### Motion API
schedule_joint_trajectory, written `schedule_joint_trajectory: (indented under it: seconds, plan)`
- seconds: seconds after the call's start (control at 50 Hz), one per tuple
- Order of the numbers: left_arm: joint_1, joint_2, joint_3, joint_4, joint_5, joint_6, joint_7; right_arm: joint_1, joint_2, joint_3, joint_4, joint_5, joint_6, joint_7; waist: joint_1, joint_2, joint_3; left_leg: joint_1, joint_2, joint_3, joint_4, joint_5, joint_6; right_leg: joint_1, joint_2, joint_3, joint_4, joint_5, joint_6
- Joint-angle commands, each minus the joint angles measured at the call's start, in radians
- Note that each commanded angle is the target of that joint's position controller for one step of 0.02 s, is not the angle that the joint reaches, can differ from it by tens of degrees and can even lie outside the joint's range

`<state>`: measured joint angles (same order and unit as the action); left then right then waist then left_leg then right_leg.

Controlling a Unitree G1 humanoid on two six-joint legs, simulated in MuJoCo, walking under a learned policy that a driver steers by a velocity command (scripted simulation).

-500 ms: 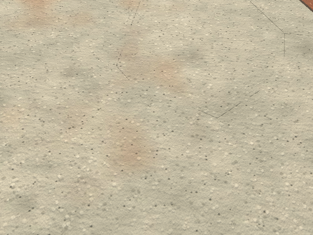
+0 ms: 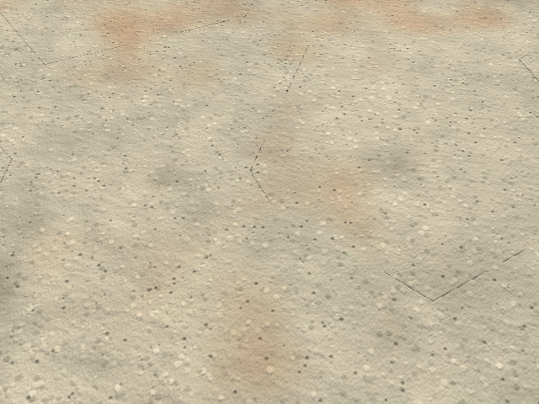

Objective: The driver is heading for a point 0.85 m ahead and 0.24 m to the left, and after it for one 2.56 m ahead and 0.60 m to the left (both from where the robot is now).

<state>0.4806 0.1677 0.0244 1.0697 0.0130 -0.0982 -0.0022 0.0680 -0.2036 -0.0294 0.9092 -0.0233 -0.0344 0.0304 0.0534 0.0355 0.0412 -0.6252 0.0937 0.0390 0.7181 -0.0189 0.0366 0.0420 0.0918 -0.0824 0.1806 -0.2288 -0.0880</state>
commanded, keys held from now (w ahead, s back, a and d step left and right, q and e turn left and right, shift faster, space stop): w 0.70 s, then w+q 0.30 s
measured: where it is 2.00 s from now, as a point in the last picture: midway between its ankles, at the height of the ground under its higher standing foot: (264, 261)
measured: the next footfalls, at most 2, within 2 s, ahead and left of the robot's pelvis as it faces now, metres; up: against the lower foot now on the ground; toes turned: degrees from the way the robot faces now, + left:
left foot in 0.16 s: +0.26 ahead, +0.11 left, +0.00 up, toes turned +4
right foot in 0.72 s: +0.55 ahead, -0.07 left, +0.00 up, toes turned -4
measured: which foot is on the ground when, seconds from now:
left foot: up 0.00-0.14, down 0.16-0.74, up 0.76-1.00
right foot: down 0.00-0.18, up 0.20-0.70, down 0.72-1.00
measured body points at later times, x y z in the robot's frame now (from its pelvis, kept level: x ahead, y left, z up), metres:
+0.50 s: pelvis +0.27 +0.05 +0.00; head +0.28 +0.06 +0.45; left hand +0.39 +0.28 -0.13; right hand +0.20 -0.19 -0.14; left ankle +0.22 +0.10 -0.74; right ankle +0.40 -0.11 -0.68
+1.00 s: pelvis +0.53 -0.01 +0.00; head +0.55 -0.01 +0.45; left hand +0.50 +0.24 -0.14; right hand +0.63 -0.25 -0.15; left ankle +0.60 +0.15 -0.66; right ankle +0.51 -0.07 -0.74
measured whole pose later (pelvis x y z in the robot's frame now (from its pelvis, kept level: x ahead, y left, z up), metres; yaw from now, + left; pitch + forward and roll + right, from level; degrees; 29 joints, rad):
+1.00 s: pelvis +0.53 -0.01 +0.00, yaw +6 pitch -1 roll -1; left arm 0.37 0.19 0.05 1.03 0.02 -0.11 0.01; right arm 0.23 -0.22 -0.07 0.96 -0.03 -0.02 0.03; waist 0.00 0.04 0.04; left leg -0.63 0.09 -0.01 1.05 -0.13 0.07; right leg -0.06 0.05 -0.20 0.27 -0.21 -0.08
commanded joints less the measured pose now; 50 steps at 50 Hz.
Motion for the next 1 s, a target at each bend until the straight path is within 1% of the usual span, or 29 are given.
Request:
schedule_joint_trajectory:
  seconds: [0.02,0.06,0.1,0.12,0.14,0.16,0.18,0.2,0.22,0.24,0.28,0.3,0.34,0.4,0.5,0.6,0.66,0.68,0.7,0.72,0.74,0.76,0.78,0.8,0.82,0.84,0.86,0.94,1.0]
  plan:
    - [0.075,0.133,0.02,-0.012,0.007,-0.006,0.011,-0.123,-0.047,-0.002,-0.084,0.003,-0.014,-0.002,0.004,-0.102,0.076,-0.023,-0.031,0.034,-0.077,0.004,0.014,0.006,-0.294,0.138,-0.035,0.441,-0.111]
    - [0.081,0.142,0.023,-0.002,0.013,-0.002,0.018,-0.143,-0.057,-0.006,-0.099,0.002,-0.021,-0.003,-0.001,-0.101,0.082,-0.019,-0.041,0.033,-0.116,-0.055,0.036,0.069,-0.32,0.141,0.002,0.506,-0.114]
    - [0.051,0.153,0.027,0.0,0.016,0.0,0.024,-0.092,-0.066,-0.013,-0.09,0.003,-0.032,-0.008,-0.037,-0.106,0.057,0.09,-0.077,0.051,-0.166,-0.132,0.068,0.084,-0.323,0.117,0.09,0.693,-0.096]
    - [0.037,0.162,0.03,0.0,0.016,0.002,0.024,-0.005,-0.077,-0.022,-0.062,0.002,-0.037,-0.015,-0.073,-0.111,0.012,0.209,-0.112,0.065,-0.192,-0.158,0.087,0.076,-0.314,0.103,0.19,0.821,-0.083]
    - [0.018,0.163,0.029,-0.001,0.011,0.006,0.022,0.156,-0.094,-0.035,-0.006,-0.003,-0.047,-0.024,-0.141,-0.085,-0.068,0.404,-0.139,0.08,-0.256,-0.119,0.111,0.029,-0.278,0.07,0.367,0.849,-0.064]
    - [0.006,0.145,0.021,-0.024,0.002,0.003,0.019,0.339,-0.154,-0.057,0.042,-0.025,-0.056,-0.035,-0.205,-0.041,-0.178,0.676,-0.011,-0.06,-0.259,-0.155,0.159,-0.16,-0.239,0.046,0.614,0.621,-0.044]
    - [0.099,0.049,0.002,-0.051,-0.039,0.003,0.007,0.45,-0.262,-0.085,0.052,-0.044,-0.055,-0.038,-0.185,0.172,-0.323,0.971,0.299,-0.539,-0.33,-0.26,0.293,-0.521,-0.068,-0.028,1.023,0.022,0.01]
    - [0.065,0.136,0.03,-0.04,-0.012,0.004,0.008,0.387,-0.23,-0.082,0.051,0.001,-0.037,-0.027,-0.166,0.098,-0.316,0.913,0.315,-0.711,-0.446,-0.278,0.308,-0.632,-0.039,0.105,1.151,-0.258,-0.003]
    - [-0.019,0.139,0.036,-0.069,-0.003,0.006,0.006,0.266,-0.187,-0.069,0.033,0.015,-0.034,-0.024,-0.115,0.051,-0.149,0.77,0.281,-0.539,-0.461,-0.302,0.279,-0.691,-0.103,0.125,1.154,-0.179,-0.011]
    - [-0.078,0.123,0.032,-0.082,0.001,0.002,0.001,0.202,-0.121,-0.052,0.023,0.014,-0.042,-0.019,-0.096,-0.004,-0.066,0.636,0.237,-0.433,-0.503,-0.24,0.25,-0.672,-0.138,0.126,1.1,-0.11,-0.01]
    - [-0.081,0.087,0.032,-0.08,0.021,0.023,-0.006,0.18,-0.053,-0.031,0.045,0.014,-0.055,-0.025,-0.034,0.012,0.002,0.473,0.148,-0.278,-0.554,-0.129,0.18,-0.577,-0.184,0.121,0.985,-0.059,0.005]
    - [-0.065,0.068,0.03,-0.072,0.027,0.036,-0.013,0.202,-0.046,-0.027,0.058,0.011,-0.063,-0.027,-0.023,0.017,-0.002,0.451,0.13,-0.238,-0.562,-0.078,0.174,-0.545,-0.183,0.112,0.966,-0.048,0.014]
    - [-0.092,0.065,0.032,-0.085,0.029,0.051,-0.021,0.259,-0.072,-0.031,0.083,0.014,-0.076,-0.03,-0.013,0.014,0.002,0.448,0.114,-0.19,-0.576,0.011,0.18,-0.566,-0.187,0.093,0.931,-0.013,0.029]
    - [-0.228,0.079,0.033,-0.134,0.025,0.062,-0.025,0.316,-0.092,-0.031,0.1,0.014,-0.077,-0.03,-0.031,0.014,0.041,0.473,0.098,-0.151,-0.613,0.021,0.179,-0.67,-0.209,0.071,0.824,0.091,0.053]
    - [-0.423,0.068,0.02,-0.198,0.01,0.058,-0.028,0.408,-0.088,-0.022,0.123,0.013,-0.075,-0.033,-0.081,0.021,0.063,0.549,0.078,-0.098,-0.612,0.128,0.158,-0.687,-0.188,0.03,0.571,0.221,0.067]
    - [-0.54,0.079,0.017,-0.244,0.009,0.048,-0.025,0.484,-0.095,-0.022,0.155,0.001,-0.069,-0.045,-0.113,0.03,0.079,0.707,0.12,-0.091,-0.557,0.245,0.168,-0.698,-0.156,0.011,0.44,0.186,0.035]
    - [-0.501,0.094,0.025,-0.245,0.008,0.034,-0.02,0.455,-0.112,-0.028,0.16,-0.005,-0.065,-0.053,-0.074,0.036,0.061,0.751,0.137,-0.07,-0.454,0.465,0.15,-0.589,-0.115,-0.006,0.373,0.079,-0.009]
    - [-0.422,0.106,0.033,-0.22,0.009,0.029,-0.013,0.44,-0.122,-0.031,0.16,-0.006,-0.064,-0.054,-0.039,0.043,0.02,0.743,0.129,-0.056,-0.362,0.6,0.137,-0.478,-0.081,-0.021,0.349,0.049,-0.028]
    - [-0.269,0.12,0.045,-0.168,0.013,0.02,-0.005,0.42,-0.125,-0.031,0.159,-0.001,-0.06,-0.052,0.028,0.019,-0.055,0.706,0.097,-0.025,-0.191,0.646,0.118,-0.294,-0.049,-0.038,0.281,0.087,-0.051]
    - [-0.089,0.176,0.066,-0.118,0.035,0.008,0.006,0.415,-0.101,-0.022,0.141,0.01,-0.061,-0.047,0.088,-0.023,-0.161,0.519,0.056,-0.011,0.044,0.443,0.099,-0.013,-0.155,0.08,0.274,0.075,-0.094]
    - [0.038,0.291,0.097,-0.109,0.057,0.007,0.011,0.501,-0.004,0.0,0.109,0.055,-0.061,-0.036,0.081,-0.232,-0.321,0.162,-0.1,0.065,0.449,-0.108,0.045,0.303,-0.478,0.536,0.213,-0.045,-0.213]
    - [-0.024,0.266,0.093,-0.117,0.023,0.023,0.001,0.482,-0.081,-0.025,0.123,0.032,-0.057,-0.04,0.06,-0.167,-0.324,0.054,-0.146,-0.062,0.593,-0.481,0.061,0.243,-0.528,0.724,0.096,-0.061,-0.228]
    - [-0.146,0.216,0.078,-0.134,0.005,0.026,-0.002,0.398,-0.095,-0.035,0.099,0.021,-0.051,-0.04,0.009,-0.106,-0.159,0.009,-0.08,-0.096,0.602,-0.397,0.07,0.086,-0.489,0.557,0.074,-0.114,-0.19]
    - [-0.221,0.147,0.06,-0.147,0.004,0.019,-0.007,0.351,-0.075,-0.031,0.089,0.018,-0.053,-0.034,-0.013,-0.065,-0.064,0.027,-0.041,-0.096,0.547,-0.32,0.07,-0.057,-0.448,0.437,0.022,-0.082,-0.154]
    - [-0.249,0.111,0.049,-0.144,0.005,0.012,-0.005,0.338,-0.055,-0.033,0.091,0.012,-0.044,-0.031,-0.04,-0.071,-0.013,0.06,-0.016,-0.091,0.495,-0.284,0.068,-0.144,-0.402,0.339,-0.011,-0.039,-0.109]
    - [-0.248,0.083,0.04,-0.13,0.002,0.006,0.001,0.353,-0.041,-0.034,0.094,-0.003,-0.03,-0.025,-0.066,-0.094,0.011,0.1,-0.001,-0.09,0.458,-0.263,0.06,-0.207,-0.364,0.258,-0.031,0.018,-0.076]
    - [-0.228,0.076,0.036,-0.119,0.004,-0.002,0.005,0.368,-0.025,-0.033,0.099,-0.01,-0.016,-0.018,-0.077,-0.105,0.01,0.125,-0.001,-0.085,0.452,-0.248,0.053,-0.23,-0.352,0.208,-0.039,0.068,-0.066]
    - [-0.149,0.114,0.043,-0.095,0.003,-0.025,0.012,0.259,-0.02,-0.039,0.048,-0.007,0.012,-0.004,-0.084,-0.089,0.032,0.009,0.013,-0.065,0.404,-0.13,0.038,-0.197,-0.335,0.075,-0.06,0.219,-0.058]
    - [-0.104,0.107,0.038,-0.084,0.004,-0.026,0.016,0.143,-0.022,-0.036,0.0,-0.003,0.013,0.004,-0.066,-0.093,0.055,-0.058,0.012,-0.04,0.277,-0.027,0.028,-0.16,-0.315,-0.001,-0.062,0.291,-0.048]
Keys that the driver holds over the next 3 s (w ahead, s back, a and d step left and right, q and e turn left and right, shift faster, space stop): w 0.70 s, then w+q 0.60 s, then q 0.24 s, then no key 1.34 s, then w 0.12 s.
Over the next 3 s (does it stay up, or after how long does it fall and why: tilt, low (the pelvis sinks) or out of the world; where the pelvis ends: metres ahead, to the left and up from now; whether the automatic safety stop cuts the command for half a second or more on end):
stays up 0.92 0.14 0.00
